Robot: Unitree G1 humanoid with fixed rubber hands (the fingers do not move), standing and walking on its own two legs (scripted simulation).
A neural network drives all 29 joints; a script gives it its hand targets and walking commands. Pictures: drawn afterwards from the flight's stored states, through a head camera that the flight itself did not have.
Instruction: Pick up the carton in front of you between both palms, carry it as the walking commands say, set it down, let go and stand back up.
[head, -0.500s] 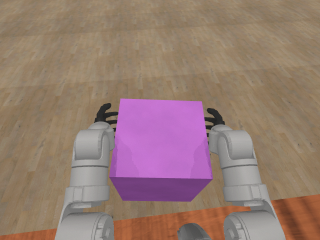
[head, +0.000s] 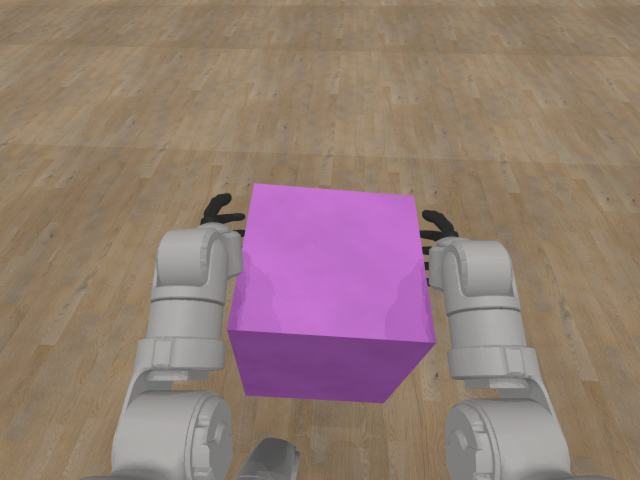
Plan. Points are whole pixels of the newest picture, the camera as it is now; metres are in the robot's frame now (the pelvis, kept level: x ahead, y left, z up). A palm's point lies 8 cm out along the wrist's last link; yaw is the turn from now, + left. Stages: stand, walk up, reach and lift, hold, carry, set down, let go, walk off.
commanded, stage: carry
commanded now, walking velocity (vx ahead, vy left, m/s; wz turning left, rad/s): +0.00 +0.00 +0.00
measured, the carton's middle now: (324, 302) +0.35 +0.04 +0.01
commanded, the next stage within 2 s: none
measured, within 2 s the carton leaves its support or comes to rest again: neither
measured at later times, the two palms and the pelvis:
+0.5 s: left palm (315, 171) +0.72 +0.09 -0.05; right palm (447, 196) +0.67 -0.19 -0.06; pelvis +0.33 -0.01 -0.13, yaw -1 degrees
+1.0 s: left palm (323, 125) +0.81 +0.08 +0.00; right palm (450, 135) +0.82 -0.20 -0.01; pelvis +0.46 -0.08 -0.13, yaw +1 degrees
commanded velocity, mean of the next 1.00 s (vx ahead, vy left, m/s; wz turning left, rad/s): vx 0.00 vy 0.00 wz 0.00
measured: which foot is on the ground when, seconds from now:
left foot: up 0.00-0.30, down 0.32-1.00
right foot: down 0.00-0.34, up 0.36-0.66, down 0.68-1.00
